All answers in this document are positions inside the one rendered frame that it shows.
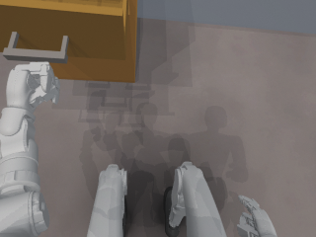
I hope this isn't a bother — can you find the robot right foot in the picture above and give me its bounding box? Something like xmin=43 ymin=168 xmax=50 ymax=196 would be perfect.
xmin=163 ymin=186 xmax=180 ymax=237

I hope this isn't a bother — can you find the robot right shin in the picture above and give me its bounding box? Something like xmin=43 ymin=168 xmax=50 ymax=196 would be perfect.
xmin=169 ymin=161 xmax=202 ymax=226

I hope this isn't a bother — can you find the right robot hand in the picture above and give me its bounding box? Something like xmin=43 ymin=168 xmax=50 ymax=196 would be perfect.
xmin=237 ymin=195 xmax=277 ymax=237

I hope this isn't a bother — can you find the handle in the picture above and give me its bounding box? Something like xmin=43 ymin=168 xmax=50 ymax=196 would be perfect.
xmin=2 ymin=32 xmax=69 ymax=64

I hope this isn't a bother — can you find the drawer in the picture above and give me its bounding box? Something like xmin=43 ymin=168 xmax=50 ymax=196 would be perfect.
xmin=0 ymin=0 xmax=129 ymax=60

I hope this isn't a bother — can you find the robot left upper arm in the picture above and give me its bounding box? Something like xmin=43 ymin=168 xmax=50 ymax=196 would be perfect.
xmin=0 ymin=191 xmax=50 ymax=237

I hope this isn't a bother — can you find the cabinet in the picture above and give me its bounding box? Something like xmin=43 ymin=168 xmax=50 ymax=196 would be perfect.
xmin=49 ymin=0 xmax=137 ymax=83

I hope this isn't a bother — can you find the left robot forearm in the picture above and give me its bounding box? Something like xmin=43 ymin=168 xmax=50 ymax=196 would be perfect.
xmin=0 ymin=107 xmax=40 ymax=199

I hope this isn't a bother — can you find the left robot hand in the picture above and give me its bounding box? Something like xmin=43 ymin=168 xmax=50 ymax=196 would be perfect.
xmin=6 ymin=61 xmax=60 ymax=113

